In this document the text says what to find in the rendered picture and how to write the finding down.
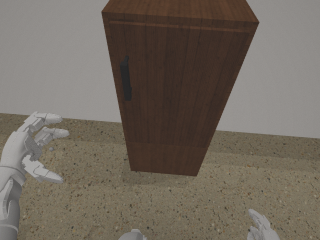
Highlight robot left shin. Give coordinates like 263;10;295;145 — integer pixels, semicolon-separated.
131;229;141;233

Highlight robot right hand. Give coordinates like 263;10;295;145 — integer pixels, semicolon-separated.
247;208;280;240

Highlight robot left hand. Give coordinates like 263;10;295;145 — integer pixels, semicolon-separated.
0;111;70;184

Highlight handle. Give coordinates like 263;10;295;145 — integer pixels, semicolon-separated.
119;55;132;101

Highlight left robot forearm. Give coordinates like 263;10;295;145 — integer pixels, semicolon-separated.
0;166;26;240

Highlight cupboard door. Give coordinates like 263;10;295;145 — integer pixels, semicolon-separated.
108;20;250;148

